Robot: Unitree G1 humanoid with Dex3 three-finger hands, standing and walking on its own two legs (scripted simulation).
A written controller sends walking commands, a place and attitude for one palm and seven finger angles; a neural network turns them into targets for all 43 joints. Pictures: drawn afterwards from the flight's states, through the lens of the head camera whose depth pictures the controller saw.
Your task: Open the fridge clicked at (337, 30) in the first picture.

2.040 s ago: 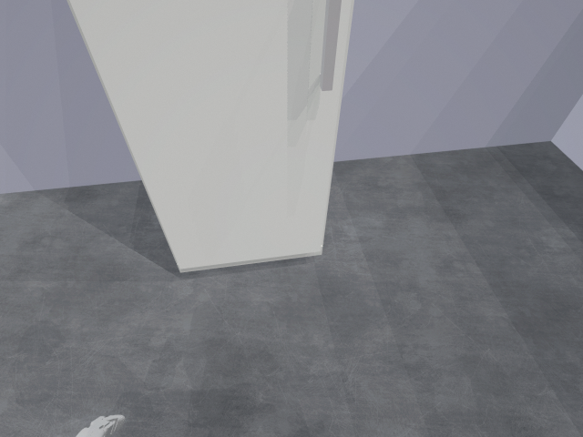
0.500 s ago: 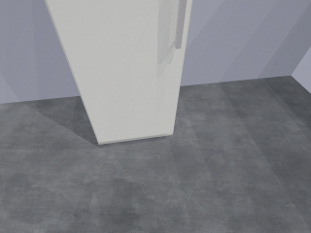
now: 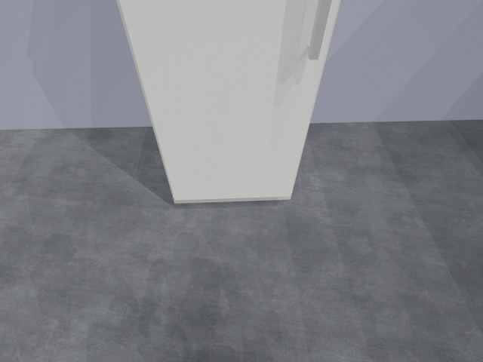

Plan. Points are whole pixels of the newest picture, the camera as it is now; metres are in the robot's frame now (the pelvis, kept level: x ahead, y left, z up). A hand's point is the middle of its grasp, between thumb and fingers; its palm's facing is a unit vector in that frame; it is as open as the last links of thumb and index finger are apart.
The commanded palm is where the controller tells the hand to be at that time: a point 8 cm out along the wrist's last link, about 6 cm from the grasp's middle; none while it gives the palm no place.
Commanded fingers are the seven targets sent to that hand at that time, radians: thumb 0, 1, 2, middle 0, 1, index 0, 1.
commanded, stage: turn to face it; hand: right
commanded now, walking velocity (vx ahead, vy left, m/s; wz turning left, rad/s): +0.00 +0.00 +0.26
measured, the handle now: out of the picture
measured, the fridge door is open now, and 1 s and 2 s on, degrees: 0 0 0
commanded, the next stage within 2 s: take the last steps up to it in 0.06 s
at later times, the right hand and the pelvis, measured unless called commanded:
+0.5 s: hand out of the picture +0.04 -0.19 -0.16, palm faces -0.03 +0.98 -0.19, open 7.4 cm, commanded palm none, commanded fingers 0.00 -0.90 -0.90 0.20 0.30 0.20 0.30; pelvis +0.04 -0.01 +0.01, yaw +5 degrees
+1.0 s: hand (363, 292) +0.30 -0.24 -0.16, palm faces -0.08 +0.98 -0.17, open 7.4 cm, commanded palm none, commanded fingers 0.00 -0.90 -0.90 0.20 0.30 0.20 0.30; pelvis +0.21 -0.07 +0.01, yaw +6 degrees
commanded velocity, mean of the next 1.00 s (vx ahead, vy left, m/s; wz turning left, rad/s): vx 0.26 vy -0.02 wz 0.05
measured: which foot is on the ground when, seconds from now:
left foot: down 0.00-0.68, up 0.70-1.00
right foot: down 0.00-0.34, up 0.36-0.66, down 0.68-1.00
